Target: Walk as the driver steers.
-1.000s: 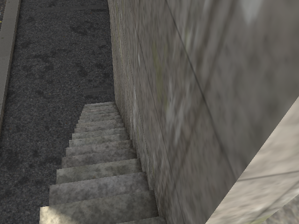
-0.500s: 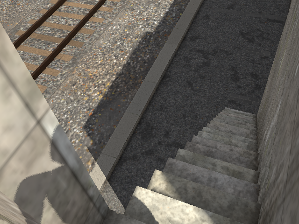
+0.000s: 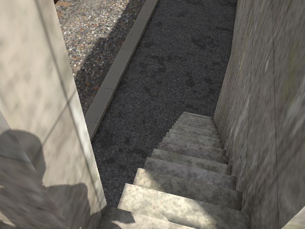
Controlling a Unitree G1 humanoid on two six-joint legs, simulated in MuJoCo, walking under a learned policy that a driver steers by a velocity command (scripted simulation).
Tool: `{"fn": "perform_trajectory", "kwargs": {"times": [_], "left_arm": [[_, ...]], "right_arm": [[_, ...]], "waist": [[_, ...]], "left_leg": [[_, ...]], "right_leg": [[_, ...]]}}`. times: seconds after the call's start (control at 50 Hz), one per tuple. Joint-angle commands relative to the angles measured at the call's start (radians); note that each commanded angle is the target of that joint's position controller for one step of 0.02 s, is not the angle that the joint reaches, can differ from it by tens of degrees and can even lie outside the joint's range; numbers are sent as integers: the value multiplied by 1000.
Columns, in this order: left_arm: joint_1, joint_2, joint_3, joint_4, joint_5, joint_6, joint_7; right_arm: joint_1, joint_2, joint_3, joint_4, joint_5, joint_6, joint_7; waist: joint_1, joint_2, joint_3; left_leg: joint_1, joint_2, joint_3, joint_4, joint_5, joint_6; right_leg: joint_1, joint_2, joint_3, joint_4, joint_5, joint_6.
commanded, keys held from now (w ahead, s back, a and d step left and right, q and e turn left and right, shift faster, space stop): w+e+shift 0.60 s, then w+q+shift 0.40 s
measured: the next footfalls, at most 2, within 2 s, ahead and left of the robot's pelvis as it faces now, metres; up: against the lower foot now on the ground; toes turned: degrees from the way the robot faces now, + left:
right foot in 0.52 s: -0.17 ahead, -0.11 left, +0.00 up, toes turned -35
left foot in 0.80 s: -0.15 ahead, +0.01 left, +0.00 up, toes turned -26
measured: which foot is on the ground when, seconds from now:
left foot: down 0.00-0.52, up 0.54-0.78, down 0.80-1.00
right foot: up 0.00-0.50, down 0.52-0.80, up 0.82-1.00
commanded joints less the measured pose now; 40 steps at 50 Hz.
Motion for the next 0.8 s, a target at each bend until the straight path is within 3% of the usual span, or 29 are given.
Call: {"fn": "perform_trajectory", "kwargs": {"times": [0.02, 0.08, 0.1, 0.14, 0.18, 0.2, 0.22, 0.28, 0.34, 0.38, 0.4, 0.42, 0.46, 0.48, 0.5, 0.52, 0.54, 0.56, 0.58, 0.6, 0.64, 0.68, 0.7, 0.72, 0.76, 0.78, 0.8], "left_arm": [[-36, 49, 6, -119, -12, -1, -17], [-106, 54, 10, -178, -27, 10, -59], [-106, 72, 19, -186, -35, 22, -63], [-133, 82, 29, -213, -51, 26, -84], [-150, 76, 29, -226, -51, 32, -89], [-160, 94, 33, -226, -55, 30, -91], [-152, 84, 27, -221, -56, 30, -96], [-188, 72, 23, -235, -71, 32, -95], [-196, 88, 24, -233, -75, 37, -88], [-186, 92, 19, -227, -84, 36, -97], [-160, 93, 17, -222, -80, 35, -101], [-140, 88, 15, -212, -90, 31, -104], [-69, 93, 18, -174, -81, 27, -106], [-23, 95, 21, -147, -76, 29, -103], [27, 93, 26, -106, -65, 27, -102], [78, 77, 28, -59, -54, 6, -87], [62, 151, 36, -61, -51, -9, -48], [-36, 202, 38, -105, -33, -15, -29], [-142, 219, 42, -127, -29, -19, -25], [-197, 213, 40, -142, -14, -22, -35], [-251, 170, 31, -184, 3, -33, -56], [-193, 120, 13, -166, 5, -40, -71], [-150, 108, 7, -150, 7, -39, -71], [-132, 93, -3, -137, 7, -35, -73], [-49, 61, -19, -101, 20, -22, -66], [-10, 59, -23, -77, 18, -16, -56], [40, 69, -20, -49, 11, -16, -47]], "right_arm": [[78, -121, -38, -39, -5, -20, -16], [94, -165, -57, -31, -9, -27, -6], [97, -164, -57, -42, -12, -26, -10], [91, -199, -67, -47, -16, -32, -1], [87, -228, -79, -57, -19, -38, -1], [84, -223, -76, -66, -20, -24, 5], [97, -233, -83, -70, -27, -21, -4], [88, -260, -93, -63, -34, 4, -11], [90, -290, -109, -57, -17, 19, 7], [49, -324, -130, -56, -12, 35, 22], [37, -335, -135, -54, -6, 47, 22], [14, -342, -139, -53, -5, 56, 22], [-8, -368, -155, -43, 10, 62, 25], [-25, -364, -157, -38, 15, 67, 26], [-31, -346, -154, -24, 14, 72, 23], [14, -326, -152, 23, 13, 80, 24], [-4, -229, -122, 8, 29, 95, 31], [-68, -232, -116, -27, 45, 114, 21], [-90, -261, -125, -28, 40, 119, 4], [-73, -259, -124, 6, 31, 110, -4], [25, -254, -129, 104, 10, 75, -15], [56, -226, -119, 133, 15, 49, -21], [67, -204, -108, 141, 21, 46, -23], [67, -181, -93, 144, 27, 51, -25], [107, -189, -90, 165, 36, 60, -33], [157, -200, -93, 184, 26, 58, -34], [196, -210, -91, 204, 6, 48, -35]], "waist": [[-36, 52, -56], [-39, 78, -73], [-43, 74, -77], [-45, 90, -76], [-47, 101, -85], [-54, 100, -90], [-53, 113, -108], [-41, 147, -65], [-38, 168, -67], [-22, 188, -68], [-9, 207, -78], [4, 226, -76], [31, 251, -66], [50, 229, -55], [71, 163, -18], [99, 4, 30], [127, -333, 145], [93, -295, 182], [47, -240, 161], [8, -179, 137], [-6, -48, 15], [10, -16, -47], [22, -40, -57], [28, -78, -52], [42, -128, -67], [16, -92, -66], [-13, 42, -26]], "left_leg": [[261, 397, -382, -213, 154, 187], [255, 416, -335, -223, 162, 148], [257, 425, -318, -230, 117, 118], [230, 439, -289, -239, 73, 85], [221, 461, -267, -266, -43, 43], [205, 461, -243, -264, -76, 25], [206, 481, -237, -275, -118, 22], [151, 488, -154, -294, -183, -9], [151, 521, -112, -299, -260, -18], [119, 540, -89, -315, -304, -18], [104, 548, -65, -326, -334, -34], [79, 535, -30, -323, -354, -56], [57, 528, -6, -336, -405, -101], [42, 518, 8, -302, -413, -125], [-3, 476, 38, -202, -402, -155], [-105, 427, 58, 11, -414, -174], [-302, 261, 80, 357, -459, -238], [-314, 189, -109, 591, -377, -264], [-317, 145, -146, 716, -301, -250], [-274, 118, -174, 776, -225, -218], [-231, 65, -169, 823, -100, -156], [-202, 41, -145, 693, -145, -116], [-170, 41, -146, 576, -196, -96], [-123, 51, -166, 433, -241, -75], [-12, 72, -207, 177, -231, -53], [76, 89, -237, 3, -177, -45], [183, 136, -308, -221, -50, -46]], "right_leg": [[-135, -71, 65, -70, -70, -4], [-107, -83, 50, -118, -83, -6], [-97, -86, 48, -139, -108, -5], [-76, -98, 38, -128, -113, -12], [-63, -111, 24, -137, -93, -8], [-53, -100, 20, -136, -84, -13], [-25, -103, 28, -149, -111, -17], [14, -110, -12, -209, -81, -10], [37, -116, -45, -254, -73, -13], [97, -123, -68, -299, -64, -21], [145, -124, -82, -338, -88, -34], [196, -110, -107, -387, -97, -44], [271, -92, -138, -514, -104, -71], [306, -88, -138, -608, -83, -92], [342, -82, -104, -712, -83, -123], [358, -103, 19, -788, -43, -158], [137, -247, 375, -1016, -216, -249], [-86, -261, 473, -1098, -334, -321], [-115, -250, 388, -1068, -286, -331], [-118, -205, 331, -1014, -108, -306], [17, -169, 255, -885, 217, -306], [170, -170, 242, -815, 471, -299], [237, -180, 249, -807, 516, -290], [283, -187, 263, -812, 517, -272], [357, -189, 294, -839, 442, -247], [333, -170, 274, -802, 378, -224], [229, -113, 195, -693, 323, -172]]}}
Velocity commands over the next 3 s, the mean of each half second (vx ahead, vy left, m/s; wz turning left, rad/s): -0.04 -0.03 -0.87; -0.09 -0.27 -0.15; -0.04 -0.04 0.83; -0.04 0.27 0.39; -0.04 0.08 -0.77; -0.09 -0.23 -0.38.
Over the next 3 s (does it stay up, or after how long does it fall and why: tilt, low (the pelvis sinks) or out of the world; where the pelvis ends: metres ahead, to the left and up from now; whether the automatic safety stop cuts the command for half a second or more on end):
stays up -0.62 0.03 0.00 its command is cut before an obstacle from the start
